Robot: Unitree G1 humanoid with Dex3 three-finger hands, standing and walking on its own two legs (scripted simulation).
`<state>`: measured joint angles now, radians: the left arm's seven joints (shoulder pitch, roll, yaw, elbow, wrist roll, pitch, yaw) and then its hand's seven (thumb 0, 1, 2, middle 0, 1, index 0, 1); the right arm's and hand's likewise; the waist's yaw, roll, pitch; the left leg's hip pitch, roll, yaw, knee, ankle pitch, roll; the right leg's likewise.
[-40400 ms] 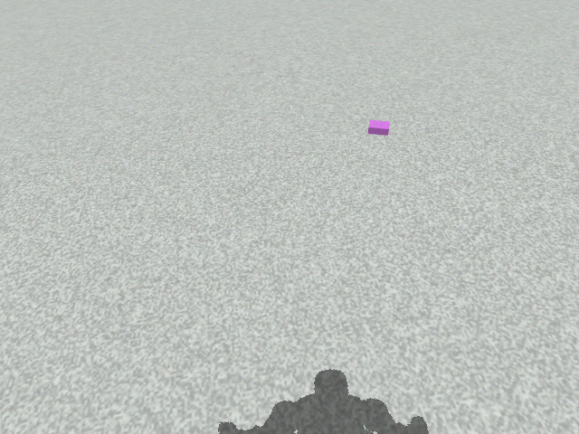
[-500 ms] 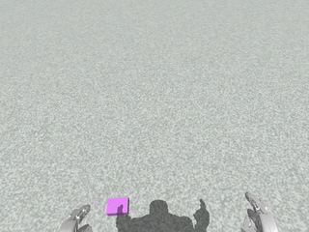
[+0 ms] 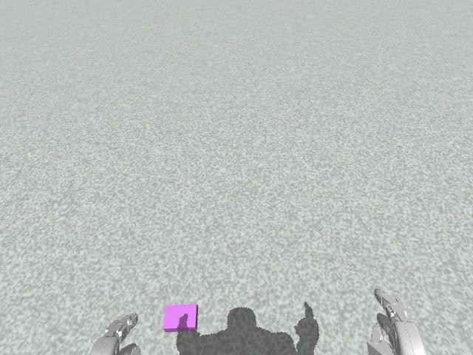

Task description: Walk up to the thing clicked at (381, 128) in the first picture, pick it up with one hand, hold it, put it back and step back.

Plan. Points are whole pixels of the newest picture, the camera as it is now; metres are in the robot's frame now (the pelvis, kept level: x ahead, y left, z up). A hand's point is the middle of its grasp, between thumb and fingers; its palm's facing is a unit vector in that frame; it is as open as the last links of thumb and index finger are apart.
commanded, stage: home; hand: left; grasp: from above
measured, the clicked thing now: (181, 318) +0.44 +0.25 -0.69
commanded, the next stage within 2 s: stand in 0.82 s
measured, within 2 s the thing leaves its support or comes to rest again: neither
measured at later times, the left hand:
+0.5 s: hand out of the picture +0.16 +0.18 -0.05, palm faces +0.03 -0.98 -0.20, open 7.4 cm
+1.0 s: hand out of the picture +0.17 +0.19 -0.07, palm faces +0.01 -0.96 -0.28, open 7.4 cm
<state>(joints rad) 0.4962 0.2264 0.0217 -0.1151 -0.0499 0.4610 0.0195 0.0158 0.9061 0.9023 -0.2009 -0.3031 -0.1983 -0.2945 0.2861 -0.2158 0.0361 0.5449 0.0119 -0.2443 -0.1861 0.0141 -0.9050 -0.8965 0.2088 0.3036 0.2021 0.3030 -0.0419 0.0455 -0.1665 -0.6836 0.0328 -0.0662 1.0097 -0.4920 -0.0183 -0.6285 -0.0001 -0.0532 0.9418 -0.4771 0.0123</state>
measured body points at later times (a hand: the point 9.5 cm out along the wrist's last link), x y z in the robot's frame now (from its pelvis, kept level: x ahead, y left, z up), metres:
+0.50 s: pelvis +0.00 +0.00 +0.00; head +0.01 +0.00 +0.45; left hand +0.16 +0.23 -0.03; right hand +0.16 -0.25 -0.06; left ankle +0.01 +0.13 -0.68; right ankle +0.00 -0.13 -0.68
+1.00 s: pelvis -0.01 +0.00 +0.01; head +0.01 +0.00 +0.46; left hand +0.16 +0.24 -0.05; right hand +0.15 -0.25 -0.08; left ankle +0.01 +0.13 -0.68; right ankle +0.00 -0.13 -0.68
